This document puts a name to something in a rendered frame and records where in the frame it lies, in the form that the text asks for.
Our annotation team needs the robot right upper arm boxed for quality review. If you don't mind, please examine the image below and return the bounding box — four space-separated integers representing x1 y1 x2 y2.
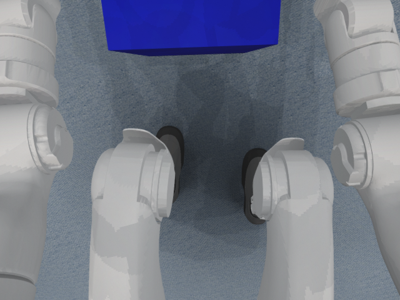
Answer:
330 114 400 295

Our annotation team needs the left robot forearm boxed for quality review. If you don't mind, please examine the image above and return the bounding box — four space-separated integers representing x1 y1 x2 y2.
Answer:
0 0 61 109

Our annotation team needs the robot left upper arm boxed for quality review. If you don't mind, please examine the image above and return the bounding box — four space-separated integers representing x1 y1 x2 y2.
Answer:
0 102 73 300

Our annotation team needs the robot right shin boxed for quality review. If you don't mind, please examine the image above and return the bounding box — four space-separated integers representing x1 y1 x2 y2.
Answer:
251 137 334 219

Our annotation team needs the carton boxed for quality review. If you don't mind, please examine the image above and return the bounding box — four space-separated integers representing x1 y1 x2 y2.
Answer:
101 0 281 56

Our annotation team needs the right robot foot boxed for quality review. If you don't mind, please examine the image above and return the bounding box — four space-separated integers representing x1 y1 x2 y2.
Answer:
242 148 267 224

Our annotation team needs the right robot forearm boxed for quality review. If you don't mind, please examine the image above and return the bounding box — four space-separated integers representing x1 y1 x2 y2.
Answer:
313 0 400 120

